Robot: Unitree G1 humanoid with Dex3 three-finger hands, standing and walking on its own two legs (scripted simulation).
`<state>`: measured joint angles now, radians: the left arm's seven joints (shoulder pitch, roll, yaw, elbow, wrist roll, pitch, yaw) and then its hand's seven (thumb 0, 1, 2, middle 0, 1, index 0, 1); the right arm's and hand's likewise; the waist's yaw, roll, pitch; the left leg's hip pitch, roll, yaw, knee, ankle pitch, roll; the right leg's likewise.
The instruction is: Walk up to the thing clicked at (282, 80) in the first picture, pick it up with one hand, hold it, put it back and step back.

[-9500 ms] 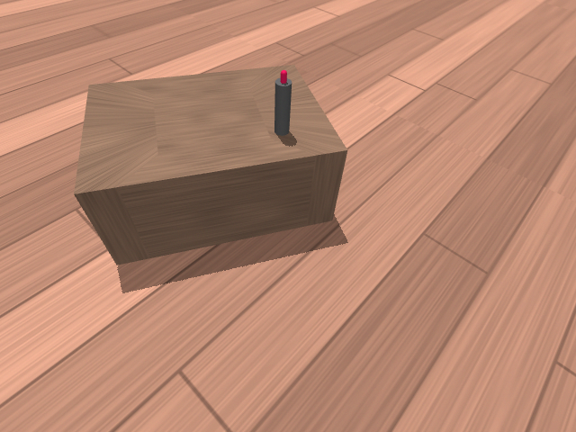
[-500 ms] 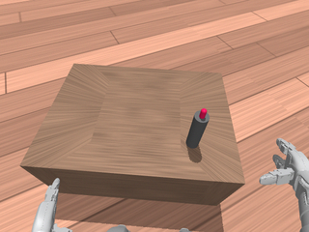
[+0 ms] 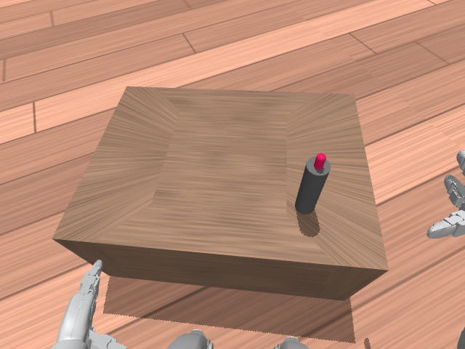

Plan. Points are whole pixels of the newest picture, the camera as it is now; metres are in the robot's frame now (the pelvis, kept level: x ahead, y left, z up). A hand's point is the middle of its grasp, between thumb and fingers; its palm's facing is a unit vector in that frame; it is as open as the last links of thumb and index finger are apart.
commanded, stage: go down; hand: right
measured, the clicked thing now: (312, 183) +0.54 -0.15 -0.18
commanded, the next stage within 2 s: approach in 0.54 s
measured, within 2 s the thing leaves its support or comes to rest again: neither
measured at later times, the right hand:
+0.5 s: hand (451, 175) +0.42 -0.34 +0.05, palm faces +0.13 +0.99 -0.04, open 17.6 cm
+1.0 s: hand (408, 187) +0.44 -0.30 -0.03, palm faces +0.07 +1.00 +0.05, open 17.6 cm
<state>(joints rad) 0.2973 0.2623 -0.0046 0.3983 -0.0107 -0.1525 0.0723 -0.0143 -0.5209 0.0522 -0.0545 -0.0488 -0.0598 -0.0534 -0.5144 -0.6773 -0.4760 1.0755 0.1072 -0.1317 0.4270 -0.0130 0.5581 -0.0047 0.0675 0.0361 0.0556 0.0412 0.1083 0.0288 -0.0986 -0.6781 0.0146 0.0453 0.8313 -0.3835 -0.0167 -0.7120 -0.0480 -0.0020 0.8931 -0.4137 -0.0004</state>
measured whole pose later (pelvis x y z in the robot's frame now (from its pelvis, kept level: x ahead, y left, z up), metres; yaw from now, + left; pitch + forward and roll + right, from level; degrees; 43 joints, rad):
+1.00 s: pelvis -0.02 +0.00 -0.05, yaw +1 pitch +24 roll +4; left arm 0.28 0.27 -0.03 0.18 0.03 -0.18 0.01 -0.01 -0.54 0.06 -0.05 -0.04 -0.04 -0.05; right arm -0.72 -0.78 -0.59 1.30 0.18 -0.45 0.53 -0.01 0.57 -0.01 0.07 0.04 0.06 0.04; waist 0.22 0.04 -0.13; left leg -1.06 0.00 0.06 1.11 -0.46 -0.02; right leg -1.10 -0.07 0.03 1.20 -0.50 0.00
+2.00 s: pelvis -0.06 +0.01 -0.18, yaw +5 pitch +32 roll +6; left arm 0.46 0.35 0.15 -0.45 0.09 -0.14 -0.08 -0.01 -0.53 0.05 -0.05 -0.04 -0.06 -0.05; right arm -0.79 -0.62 -0.61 1.19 -0.02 -0.58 0.14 -0.01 0.61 -0.02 0.05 0.05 0.04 0.05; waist 0.40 0.04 -0.14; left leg -1.60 -0.03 0.08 1.61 -0.58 0.00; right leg -1.64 -0.10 0.08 1.70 -0.63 0.01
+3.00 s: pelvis -0.06 +0.01 -0.19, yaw +5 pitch +34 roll +6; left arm 0.49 0.34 0.16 -0.44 0.08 -0.11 -0.09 -0.01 -0.56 0.08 -0.05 -0.04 -0.05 -0.06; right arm -0.83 -0.63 -0.56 1.12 -0.06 -0.50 0.09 -0.01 0.41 -0.24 0.72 0.49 0.75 0.50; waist 0.42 0.03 -0.15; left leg -1.65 -0.03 0.08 1.64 -0.59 0.00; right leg -1.69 -0.09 0.08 1.73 -0.64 0.02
